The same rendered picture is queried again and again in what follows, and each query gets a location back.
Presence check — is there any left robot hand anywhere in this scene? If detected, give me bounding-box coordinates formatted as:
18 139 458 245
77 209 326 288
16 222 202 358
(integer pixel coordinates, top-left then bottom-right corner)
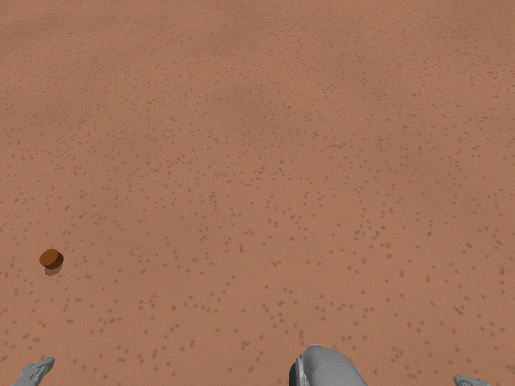
10 357 55 386

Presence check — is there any tin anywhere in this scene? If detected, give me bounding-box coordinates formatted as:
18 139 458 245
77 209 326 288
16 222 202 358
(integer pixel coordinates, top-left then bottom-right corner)
39 249 64 269

